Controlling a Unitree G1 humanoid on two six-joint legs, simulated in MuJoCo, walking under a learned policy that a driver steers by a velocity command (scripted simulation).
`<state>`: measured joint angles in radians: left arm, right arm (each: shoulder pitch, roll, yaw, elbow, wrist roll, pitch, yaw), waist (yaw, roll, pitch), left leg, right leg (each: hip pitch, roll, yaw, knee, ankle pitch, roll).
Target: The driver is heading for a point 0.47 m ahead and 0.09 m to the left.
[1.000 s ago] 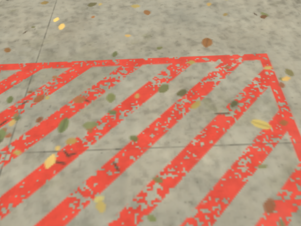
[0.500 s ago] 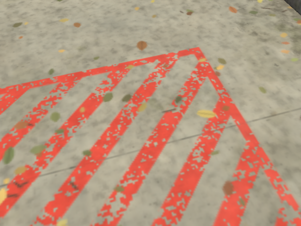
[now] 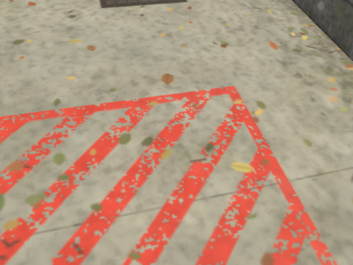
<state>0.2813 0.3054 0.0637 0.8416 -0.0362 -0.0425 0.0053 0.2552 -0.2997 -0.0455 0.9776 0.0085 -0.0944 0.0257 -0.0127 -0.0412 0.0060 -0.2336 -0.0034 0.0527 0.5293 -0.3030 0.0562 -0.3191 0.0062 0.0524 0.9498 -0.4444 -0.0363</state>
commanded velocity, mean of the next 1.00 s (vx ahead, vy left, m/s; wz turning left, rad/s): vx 0.31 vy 0.00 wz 0.05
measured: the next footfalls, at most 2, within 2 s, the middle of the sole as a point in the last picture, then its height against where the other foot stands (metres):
right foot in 0.42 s outside the picture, level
left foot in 0.84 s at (136, 257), level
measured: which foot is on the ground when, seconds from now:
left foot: down 0.00-0.42, up 0.44-0.82, down 0.84-1.00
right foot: up 0.00-0.40, down 0.42-1.00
